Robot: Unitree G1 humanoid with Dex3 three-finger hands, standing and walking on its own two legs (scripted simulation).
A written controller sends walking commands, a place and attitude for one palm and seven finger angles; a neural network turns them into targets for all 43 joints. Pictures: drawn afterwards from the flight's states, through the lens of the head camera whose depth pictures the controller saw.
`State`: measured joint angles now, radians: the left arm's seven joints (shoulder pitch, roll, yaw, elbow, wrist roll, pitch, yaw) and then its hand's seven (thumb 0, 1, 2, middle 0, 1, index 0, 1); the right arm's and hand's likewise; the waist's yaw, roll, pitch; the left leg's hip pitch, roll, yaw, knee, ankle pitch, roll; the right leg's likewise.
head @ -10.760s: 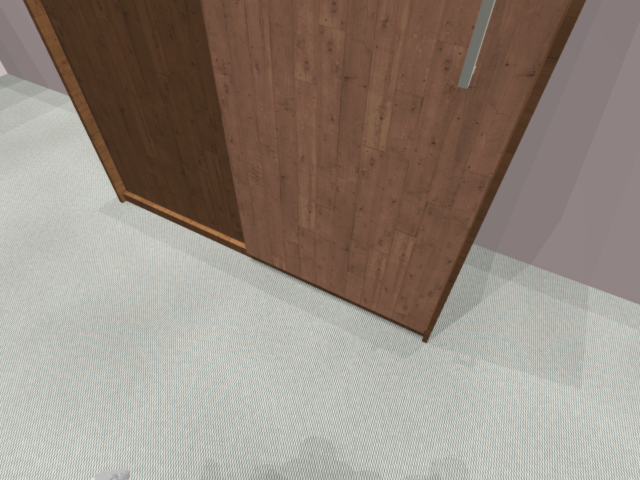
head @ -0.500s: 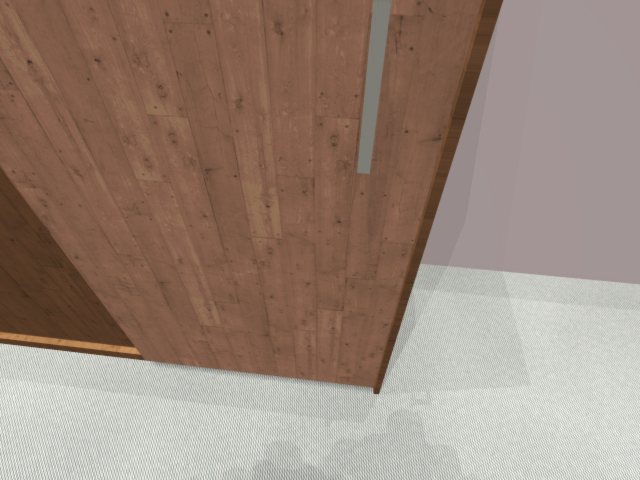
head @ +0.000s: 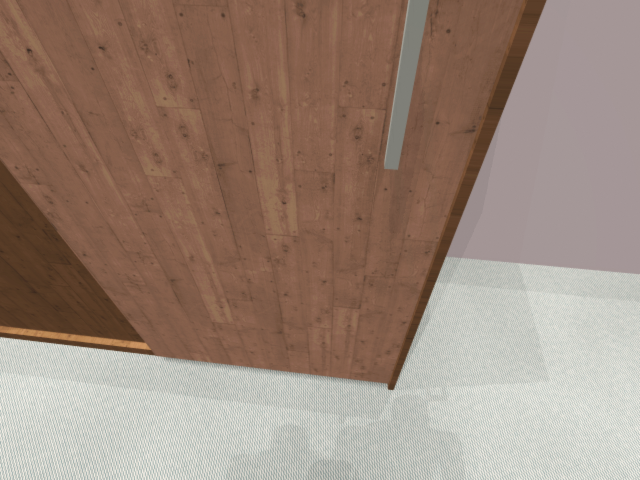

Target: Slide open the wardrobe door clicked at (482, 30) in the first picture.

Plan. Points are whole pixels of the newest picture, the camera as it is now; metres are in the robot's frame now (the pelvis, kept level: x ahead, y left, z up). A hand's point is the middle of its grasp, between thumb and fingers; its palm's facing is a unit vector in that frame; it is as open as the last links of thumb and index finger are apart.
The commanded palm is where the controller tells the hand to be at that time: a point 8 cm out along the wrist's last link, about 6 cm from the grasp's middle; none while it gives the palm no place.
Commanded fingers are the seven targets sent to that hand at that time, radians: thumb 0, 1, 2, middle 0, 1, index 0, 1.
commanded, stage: shuffle to correct the standing spot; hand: right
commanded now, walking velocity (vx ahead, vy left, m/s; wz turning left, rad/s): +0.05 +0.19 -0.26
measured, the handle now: (403, 76) +0.48 -0.06 +0.27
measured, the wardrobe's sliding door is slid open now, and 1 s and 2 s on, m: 0.00 0.00 0.00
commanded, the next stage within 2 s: come to a stop and stand still in 0.48 s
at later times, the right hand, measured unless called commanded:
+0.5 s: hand out of the picture +0.03 -0.11 -0.19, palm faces +0.06 +0.99 -0.12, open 7.3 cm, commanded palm none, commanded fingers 0.00 -0.90 -0.90 0.20 0.30 0.20 0.30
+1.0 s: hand out of the picture +0.11 -0.05 -0.19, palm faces +0.08 +0.97 -0.22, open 7.4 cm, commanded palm none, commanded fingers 0.00 -0.90 -0.90 0.20 0.30 0.20 0.30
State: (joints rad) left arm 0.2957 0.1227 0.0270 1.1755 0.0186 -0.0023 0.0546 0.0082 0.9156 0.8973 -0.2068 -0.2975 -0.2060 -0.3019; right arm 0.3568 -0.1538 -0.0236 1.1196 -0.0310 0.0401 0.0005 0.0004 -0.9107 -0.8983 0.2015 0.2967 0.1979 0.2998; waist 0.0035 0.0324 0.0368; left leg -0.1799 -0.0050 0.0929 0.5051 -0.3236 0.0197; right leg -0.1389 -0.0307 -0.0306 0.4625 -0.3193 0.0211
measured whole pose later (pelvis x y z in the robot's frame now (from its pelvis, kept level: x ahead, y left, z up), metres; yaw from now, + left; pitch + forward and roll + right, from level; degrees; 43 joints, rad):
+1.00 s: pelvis +0.05 +0.14 -0.01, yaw -3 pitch -1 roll -1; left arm 0.23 0.22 0.06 1.00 0.02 0.01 0.02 0.01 0.92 0.90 -0.20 -0.30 -0.20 -0.30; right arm 0.15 -0.20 -0.05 1.00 -0.02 0.05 -0.03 0.00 -0.91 -0.90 0.20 0.30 0.20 0.30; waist 0.00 0.04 0.09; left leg -0.36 0.09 0.01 0.78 -0.44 -0.05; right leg -0.26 -0.02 -0.10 0.62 -0.35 -0.02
